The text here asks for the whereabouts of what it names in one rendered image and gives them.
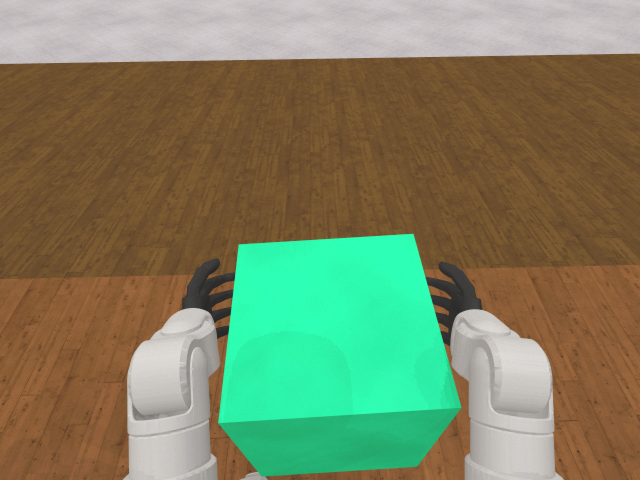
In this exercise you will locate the robot right forearm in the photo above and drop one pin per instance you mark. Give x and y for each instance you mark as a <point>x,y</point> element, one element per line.
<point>510,400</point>

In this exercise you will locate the robot left hand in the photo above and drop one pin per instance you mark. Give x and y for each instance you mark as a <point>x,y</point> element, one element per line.
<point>199,288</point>

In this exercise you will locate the robot left forearm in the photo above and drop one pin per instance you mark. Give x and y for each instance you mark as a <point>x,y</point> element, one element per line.
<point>168,403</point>

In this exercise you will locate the carton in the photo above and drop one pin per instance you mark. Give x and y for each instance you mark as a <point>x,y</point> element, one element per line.
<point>335,360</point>

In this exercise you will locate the robot right hand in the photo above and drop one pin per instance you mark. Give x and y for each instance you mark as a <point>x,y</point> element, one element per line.
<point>463,296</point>

